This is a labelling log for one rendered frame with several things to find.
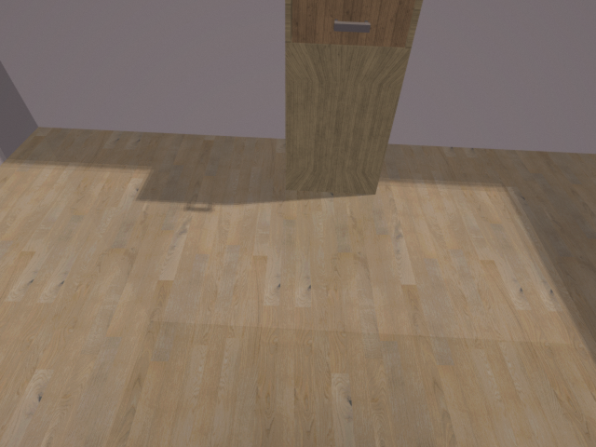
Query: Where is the handle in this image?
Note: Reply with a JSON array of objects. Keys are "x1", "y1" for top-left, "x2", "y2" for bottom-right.
[{"x1": 333, "y1": 20, "x2": 371, "y2": 33}]

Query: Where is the drawer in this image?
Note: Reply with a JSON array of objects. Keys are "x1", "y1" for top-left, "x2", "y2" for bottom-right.
[{"x1": 292, "y1": 0, "x2": 415, "y2": 47}]

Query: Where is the cabinet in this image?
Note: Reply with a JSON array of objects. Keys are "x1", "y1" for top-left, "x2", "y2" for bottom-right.
[{"x1": 285, "y1": 0, "x2": 423, "y2": 195}]

